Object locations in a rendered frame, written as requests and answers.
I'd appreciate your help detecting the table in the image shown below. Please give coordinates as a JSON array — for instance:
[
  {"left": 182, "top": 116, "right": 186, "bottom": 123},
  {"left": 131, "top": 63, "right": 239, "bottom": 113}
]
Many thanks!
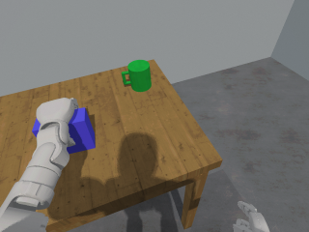
[{"left": 0, "top": 59, "right": 223, "bottom": 232}]

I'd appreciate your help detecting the right robot hand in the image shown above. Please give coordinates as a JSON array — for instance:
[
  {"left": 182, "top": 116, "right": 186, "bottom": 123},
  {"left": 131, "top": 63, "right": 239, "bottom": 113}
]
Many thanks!
[{"left": 233, "top": 201, "right": 270, "bottom": 232}]

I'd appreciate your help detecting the robot left upper arm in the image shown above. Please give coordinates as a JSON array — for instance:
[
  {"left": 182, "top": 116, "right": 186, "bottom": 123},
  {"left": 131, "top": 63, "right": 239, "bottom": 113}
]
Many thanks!
[{"left": 0, "top": 207, "right": 49, "bottom": 232}]

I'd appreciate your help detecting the left robot hand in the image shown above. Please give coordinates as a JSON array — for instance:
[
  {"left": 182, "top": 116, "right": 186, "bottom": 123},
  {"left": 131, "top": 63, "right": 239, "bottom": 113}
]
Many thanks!
[{"left": 36, "top": 98, "right": 79, "bottom": 147}]

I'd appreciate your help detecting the robot left forearm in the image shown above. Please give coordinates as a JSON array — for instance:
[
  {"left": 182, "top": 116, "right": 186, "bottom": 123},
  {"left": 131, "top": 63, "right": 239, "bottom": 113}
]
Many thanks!
[{"left": 0, "top": 119, "right": 70, "bottom": 217}]

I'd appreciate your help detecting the sponge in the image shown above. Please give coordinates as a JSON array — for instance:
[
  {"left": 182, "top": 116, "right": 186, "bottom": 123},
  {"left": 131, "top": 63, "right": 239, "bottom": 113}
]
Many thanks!
[{"left": 32, "top": 107, "right": 96, "bottom": 154}]

